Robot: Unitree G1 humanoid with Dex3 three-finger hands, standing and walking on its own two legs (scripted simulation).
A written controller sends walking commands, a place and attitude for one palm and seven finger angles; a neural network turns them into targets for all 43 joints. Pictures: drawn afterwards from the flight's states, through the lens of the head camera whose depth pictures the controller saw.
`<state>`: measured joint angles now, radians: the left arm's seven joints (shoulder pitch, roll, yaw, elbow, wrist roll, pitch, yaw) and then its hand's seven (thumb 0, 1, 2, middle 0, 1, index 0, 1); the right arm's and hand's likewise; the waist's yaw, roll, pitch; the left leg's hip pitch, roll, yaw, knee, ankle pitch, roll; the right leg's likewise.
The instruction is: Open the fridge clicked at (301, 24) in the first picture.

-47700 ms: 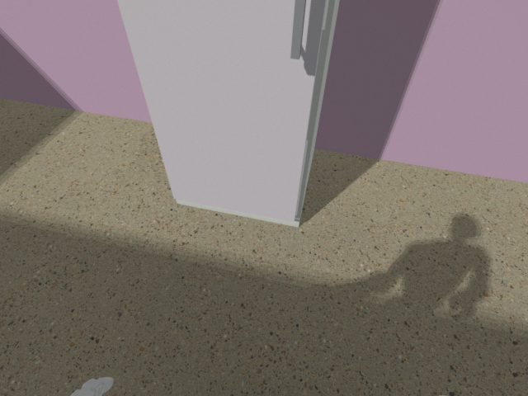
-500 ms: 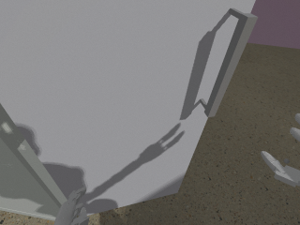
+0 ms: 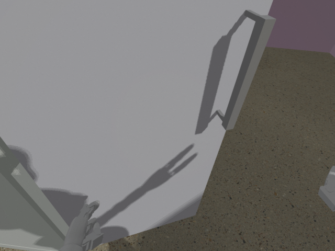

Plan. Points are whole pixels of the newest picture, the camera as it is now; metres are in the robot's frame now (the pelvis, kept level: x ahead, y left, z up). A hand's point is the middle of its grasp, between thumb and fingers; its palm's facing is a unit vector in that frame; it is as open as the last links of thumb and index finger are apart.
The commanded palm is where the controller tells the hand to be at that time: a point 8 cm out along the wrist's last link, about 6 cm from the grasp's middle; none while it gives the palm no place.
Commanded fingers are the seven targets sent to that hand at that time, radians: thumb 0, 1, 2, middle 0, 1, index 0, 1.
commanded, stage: draw the hand back to the body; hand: right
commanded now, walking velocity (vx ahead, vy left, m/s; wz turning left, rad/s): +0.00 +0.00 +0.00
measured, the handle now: (237, 78) +0.44 -0.17 +0.24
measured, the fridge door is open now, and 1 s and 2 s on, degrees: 67 67 67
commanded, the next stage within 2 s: step back with the hand held close in 0.08 s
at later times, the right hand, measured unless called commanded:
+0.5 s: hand (305, 191) +0.20 -0.26 +0.14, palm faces +0.33 +0.83 -0.45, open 7.4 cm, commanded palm +0.13 -0.30 +0.18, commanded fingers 0.00 -0.90 -0.90 0.20 0.30 0.20 0.30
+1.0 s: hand out of the picture +0.13 -0.29 +0.15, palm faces +0.42 +0.83 -0.38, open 7.4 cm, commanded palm +0.06 -0.33 +0.18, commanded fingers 0.00 -0.90 -0.90 0.20 0.30 0.20 0.30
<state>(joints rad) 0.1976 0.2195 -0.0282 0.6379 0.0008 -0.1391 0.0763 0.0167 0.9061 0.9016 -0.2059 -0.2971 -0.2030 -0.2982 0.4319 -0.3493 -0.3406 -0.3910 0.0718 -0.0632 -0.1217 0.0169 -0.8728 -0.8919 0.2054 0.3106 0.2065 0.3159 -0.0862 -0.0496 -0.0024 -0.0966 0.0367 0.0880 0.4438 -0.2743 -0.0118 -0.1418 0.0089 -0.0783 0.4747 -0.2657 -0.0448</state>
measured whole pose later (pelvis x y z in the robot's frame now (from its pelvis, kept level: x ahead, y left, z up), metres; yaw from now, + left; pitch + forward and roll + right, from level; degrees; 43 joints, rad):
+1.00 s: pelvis -0.08 -0.03 -0.02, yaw +0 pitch -2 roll +3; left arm 0.23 0.22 -0.02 0.58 0.00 -0.09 0.09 0.02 0.91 0.90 -0.21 -0.30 -0.20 -0.30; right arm 0.48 -0.40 -0.40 -0.54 0.03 -0.22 -0.15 0.02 -0.89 -0.90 0.21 0.30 0.21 0.30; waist -0.01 0.02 0.06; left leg -0.36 0.03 0.06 0.64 -0.26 -0.03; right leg -0.42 0.01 -0.08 0.67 -0.20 -0.10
